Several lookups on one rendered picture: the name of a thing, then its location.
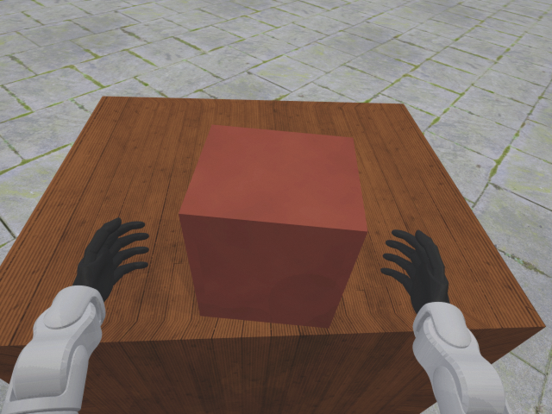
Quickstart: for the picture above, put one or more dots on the pedestal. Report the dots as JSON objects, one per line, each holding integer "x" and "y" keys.
{"x": 135, "y": 158}

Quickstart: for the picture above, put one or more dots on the left robot forearm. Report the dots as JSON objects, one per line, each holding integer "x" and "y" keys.
{"x": 50, "y": 372}

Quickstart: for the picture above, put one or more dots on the right robot forearm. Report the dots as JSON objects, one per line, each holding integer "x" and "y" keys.
{"x": 463, "y": 381}

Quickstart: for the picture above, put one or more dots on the right robot hand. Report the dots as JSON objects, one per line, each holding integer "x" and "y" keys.
{"x": 427, "y": 282}

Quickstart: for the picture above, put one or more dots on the carton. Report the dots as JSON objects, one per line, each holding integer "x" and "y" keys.
{"x": 273, "y": 223}

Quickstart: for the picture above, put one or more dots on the left robot hand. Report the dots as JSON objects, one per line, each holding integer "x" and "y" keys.
{"x": 99, "y": 267}

